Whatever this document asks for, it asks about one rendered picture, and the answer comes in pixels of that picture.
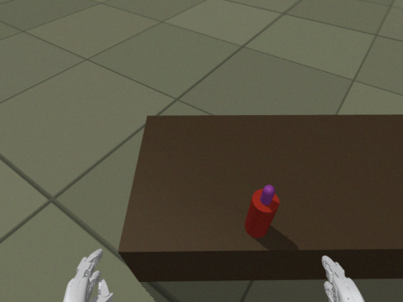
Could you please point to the bottle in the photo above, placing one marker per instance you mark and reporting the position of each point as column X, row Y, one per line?
column 262, row 209

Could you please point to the right robot hand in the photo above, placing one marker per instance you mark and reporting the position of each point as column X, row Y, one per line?
column 342, row 289

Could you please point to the left robot hand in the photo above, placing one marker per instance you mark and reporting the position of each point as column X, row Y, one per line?
column 79, row 288

